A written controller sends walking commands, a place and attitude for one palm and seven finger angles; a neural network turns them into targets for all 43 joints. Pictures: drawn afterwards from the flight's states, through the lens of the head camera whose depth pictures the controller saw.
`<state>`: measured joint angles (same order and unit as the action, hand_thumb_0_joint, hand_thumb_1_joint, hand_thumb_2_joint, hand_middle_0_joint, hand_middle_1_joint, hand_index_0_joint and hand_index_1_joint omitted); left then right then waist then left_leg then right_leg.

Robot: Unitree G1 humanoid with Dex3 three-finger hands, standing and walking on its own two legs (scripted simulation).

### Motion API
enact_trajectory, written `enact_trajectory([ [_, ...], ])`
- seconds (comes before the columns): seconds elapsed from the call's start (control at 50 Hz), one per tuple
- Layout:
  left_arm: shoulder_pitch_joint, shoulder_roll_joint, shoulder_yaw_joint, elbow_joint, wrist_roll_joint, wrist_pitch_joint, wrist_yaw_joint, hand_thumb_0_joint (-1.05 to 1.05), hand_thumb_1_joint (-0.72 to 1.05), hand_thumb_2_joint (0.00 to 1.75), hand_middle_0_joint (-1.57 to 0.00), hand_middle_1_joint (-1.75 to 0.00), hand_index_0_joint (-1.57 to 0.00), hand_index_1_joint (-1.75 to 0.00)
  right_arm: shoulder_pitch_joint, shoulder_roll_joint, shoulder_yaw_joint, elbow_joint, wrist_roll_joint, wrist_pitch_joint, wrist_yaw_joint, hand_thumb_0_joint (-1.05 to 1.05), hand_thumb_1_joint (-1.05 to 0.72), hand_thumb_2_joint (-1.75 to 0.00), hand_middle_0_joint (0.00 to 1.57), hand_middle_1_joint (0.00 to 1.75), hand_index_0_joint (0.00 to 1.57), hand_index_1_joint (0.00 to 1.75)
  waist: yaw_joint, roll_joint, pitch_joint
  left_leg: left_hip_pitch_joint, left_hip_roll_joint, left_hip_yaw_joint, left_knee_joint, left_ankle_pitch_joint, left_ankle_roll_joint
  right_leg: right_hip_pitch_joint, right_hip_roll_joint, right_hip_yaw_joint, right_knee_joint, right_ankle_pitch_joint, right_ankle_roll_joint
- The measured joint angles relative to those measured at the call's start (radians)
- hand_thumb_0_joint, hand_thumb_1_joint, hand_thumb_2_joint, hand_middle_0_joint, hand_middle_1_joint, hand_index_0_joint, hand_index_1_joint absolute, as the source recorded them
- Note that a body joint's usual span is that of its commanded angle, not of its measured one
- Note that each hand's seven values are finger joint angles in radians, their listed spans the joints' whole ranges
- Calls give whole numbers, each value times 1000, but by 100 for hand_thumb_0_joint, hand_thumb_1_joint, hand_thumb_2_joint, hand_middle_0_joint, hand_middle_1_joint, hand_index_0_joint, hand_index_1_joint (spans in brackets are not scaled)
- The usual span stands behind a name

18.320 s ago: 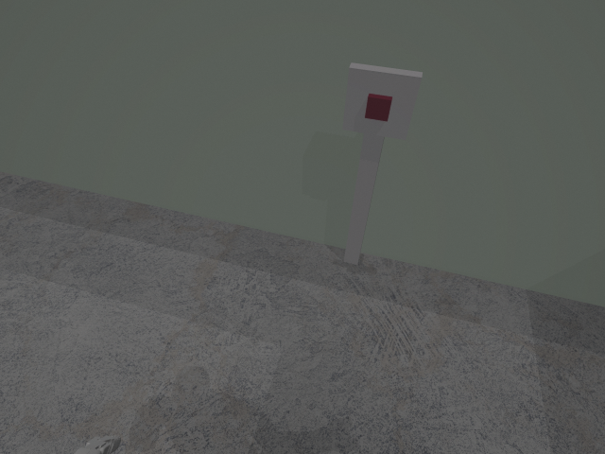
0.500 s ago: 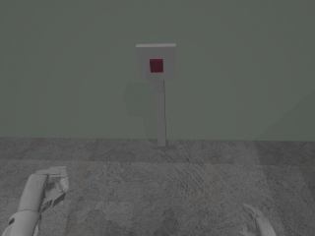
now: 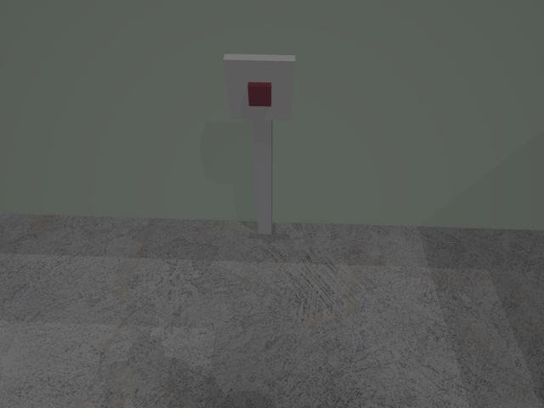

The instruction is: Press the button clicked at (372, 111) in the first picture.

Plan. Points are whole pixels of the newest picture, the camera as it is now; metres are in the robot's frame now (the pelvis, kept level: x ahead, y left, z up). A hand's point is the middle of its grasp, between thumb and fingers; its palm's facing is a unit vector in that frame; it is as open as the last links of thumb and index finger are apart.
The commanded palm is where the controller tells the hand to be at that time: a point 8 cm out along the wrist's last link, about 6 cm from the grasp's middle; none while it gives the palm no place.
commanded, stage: let the arm hang, fingers relaxed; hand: left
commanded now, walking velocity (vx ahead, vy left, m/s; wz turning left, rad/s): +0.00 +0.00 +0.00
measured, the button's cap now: (260, 93) +0.86 +0.09 -0.03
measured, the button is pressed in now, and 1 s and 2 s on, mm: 0 0 0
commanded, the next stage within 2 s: stand and wait in 0.50 s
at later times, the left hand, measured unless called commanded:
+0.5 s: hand out of the picture +0.12 +0.22 -0.15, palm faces -0.03 -0.95 -0.32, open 7.4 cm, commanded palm none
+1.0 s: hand out of the picture +0.11 +0.21 -0.16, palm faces -0.03 -0.94 -0.34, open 7.4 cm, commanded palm none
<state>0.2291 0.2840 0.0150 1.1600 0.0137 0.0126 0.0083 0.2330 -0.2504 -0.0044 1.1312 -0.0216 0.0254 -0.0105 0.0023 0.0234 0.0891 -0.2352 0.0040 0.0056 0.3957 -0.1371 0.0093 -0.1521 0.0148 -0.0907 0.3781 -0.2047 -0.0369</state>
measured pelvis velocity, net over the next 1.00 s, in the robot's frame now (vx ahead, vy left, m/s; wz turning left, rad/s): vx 0.05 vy -0.03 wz -0.02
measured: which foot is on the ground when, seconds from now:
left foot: down 0.00-1.00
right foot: down 0.00-1.00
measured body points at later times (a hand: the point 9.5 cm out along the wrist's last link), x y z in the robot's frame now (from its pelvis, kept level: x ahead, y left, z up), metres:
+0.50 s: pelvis +0.02 -0.01 +0.00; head +0.04 -0.02 +0.45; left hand +0.12 +0.27 -0.13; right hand +0.09 -0.29 -0.15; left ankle +0.05 +0.11 -0.74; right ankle +0.00 -0.10 -0.74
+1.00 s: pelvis +0.05 -0.03 +0.00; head +0.08 -0.04 +0.45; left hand +0.11 +0.26 -0.13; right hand +0.10 -0.30 -0.15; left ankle +0.05 +0.11 -0.74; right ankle +0.00 -0.10 -0.74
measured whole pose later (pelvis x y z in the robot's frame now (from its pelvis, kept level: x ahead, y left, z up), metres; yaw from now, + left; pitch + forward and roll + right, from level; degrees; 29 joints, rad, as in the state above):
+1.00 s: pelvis +0.05 -0.03 +0.00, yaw -1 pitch -1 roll +0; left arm 0.13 0.28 0.01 1.14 0.01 -0.01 0.02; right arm 0.13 -0.29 0.00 1.13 -0.02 0.01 -0.02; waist 0.00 0.03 0.07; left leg -0.14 0.03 0.02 0.31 -0.17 -0.03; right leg -0.06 0.04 -0.08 0.29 -0.23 -0.06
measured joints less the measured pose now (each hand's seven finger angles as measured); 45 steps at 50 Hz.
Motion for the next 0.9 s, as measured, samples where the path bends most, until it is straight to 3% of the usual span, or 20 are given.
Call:
enact_trajectory([
  [0.12, -46, 12, 4, -3, 1, -7, 2, 1, 91, 90, -32, -43, -31, -43, -26, -1, -1, 7, 0, -9, 2, 0, -91, -90, 20, 30, 20, 30, -3, 17, -16, 15, -5, 6, -17, 2, 1, 5, -6, 6, 2, -7, 2],
  [0.26, -106, 5, -2, -23, 1, -22, 3, 1, 91, 90, -23, -33, -22, -33, -75, -14, 1, 4, 0, -21, 4, 0, -91, -90, 20, 30, 20, 30, -8, 20, -33, 39, -7, 9, -40, 3, -2, 23, -7, 10, -11, -11, 2],
  [0.62, -137, -3, -7, -33, 2, -29, 0, 1, 91, 90, -20, -30, -20, -30, -123, -62, 0, -4, 1, -27, 0, 0, -91, -90, 20, 30, 20, 30, -12, 3, -32, 79, 6, 8, -82, -3, -20, 66, 9, 11, -64, -10, -11],
  [0.9, -104, 6, -3, -13, -2, -24, 8, 1, 91, 90, -20, -30, -20, -30, -108, -53, 5, 5, 4, -18, -7, 0, -91, -90, 20, 30, 20, 30, -7, 5, -19, 96, 20, 10, -86, -23, -33, 89, 24, 15, -85, -20, -22],
])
